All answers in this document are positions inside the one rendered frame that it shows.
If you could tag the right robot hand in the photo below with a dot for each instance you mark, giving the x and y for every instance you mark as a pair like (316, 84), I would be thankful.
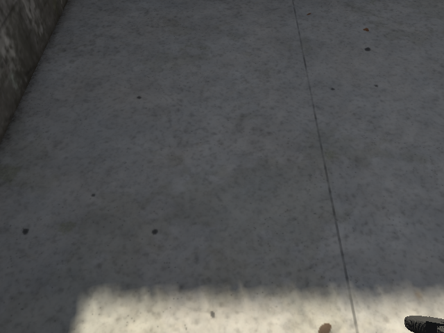
(424, 324)

